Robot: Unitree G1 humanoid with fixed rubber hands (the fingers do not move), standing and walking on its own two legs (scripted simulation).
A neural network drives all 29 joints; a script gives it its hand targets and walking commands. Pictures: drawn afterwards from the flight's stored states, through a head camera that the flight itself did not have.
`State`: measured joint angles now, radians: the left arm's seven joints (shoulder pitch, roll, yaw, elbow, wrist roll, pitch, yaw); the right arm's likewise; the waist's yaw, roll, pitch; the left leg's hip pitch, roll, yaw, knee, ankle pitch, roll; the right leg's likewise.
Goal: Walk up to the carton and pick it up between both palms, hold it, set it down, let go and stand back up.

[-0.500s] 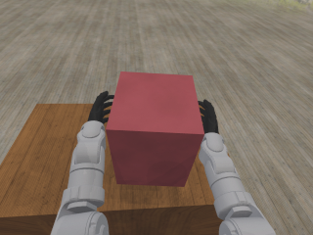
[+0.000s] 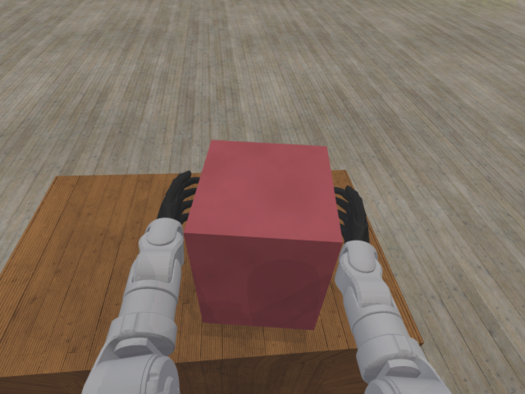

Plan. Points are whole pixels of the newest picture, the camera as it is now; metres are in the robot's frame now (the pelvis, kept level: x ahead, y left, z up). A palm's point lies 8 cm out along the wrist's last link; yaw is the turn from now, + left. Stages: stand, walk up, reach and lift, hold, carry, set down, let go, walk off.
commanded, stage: set down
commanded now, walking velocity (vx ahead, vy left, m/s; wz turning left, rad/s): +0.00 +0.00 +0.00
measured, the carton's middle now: (263, 236) +0.39 -0.04 +0.04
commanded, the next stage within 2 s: none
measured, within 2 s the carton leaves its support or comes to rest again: rests again in 1.04 s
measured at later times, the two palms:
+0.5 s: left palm (173, 230) +0.38 +0.10 +0.08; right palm (353, 251) +0.32 -0.18 +0.07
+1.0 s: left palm (177, 239) +0.39 +0.10 +0.05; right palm (350, 258) +0.33 -0.18 +0.04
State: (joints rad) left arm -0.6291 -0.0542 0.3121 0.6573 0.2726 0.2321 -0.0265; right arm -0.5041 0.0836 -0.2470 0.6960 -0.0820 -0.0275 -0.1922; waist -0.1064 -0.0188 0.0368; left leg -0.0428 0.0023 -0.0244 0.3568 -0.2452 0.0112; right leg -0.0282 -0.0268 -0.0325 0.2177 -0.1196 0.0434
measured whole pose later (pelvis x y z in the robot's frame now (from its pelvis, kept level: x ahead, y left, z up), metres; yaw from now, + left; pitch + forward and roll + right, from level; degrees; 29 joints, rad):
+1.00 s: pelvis +0.00 -0.01 +0.00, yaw +0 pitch +1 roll -1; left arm -0.62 -0.04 0.33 0.88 0.29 -0.04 -0.04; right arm -0.45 0.14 -0.38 0.81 -0.23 -0.25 -0.19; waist -0.08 -0.02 0.00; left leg -0.14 0.01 -0.02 0.34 -0.23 0.00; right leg -0.13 -0.02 -0.03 0.21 -0.10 0.03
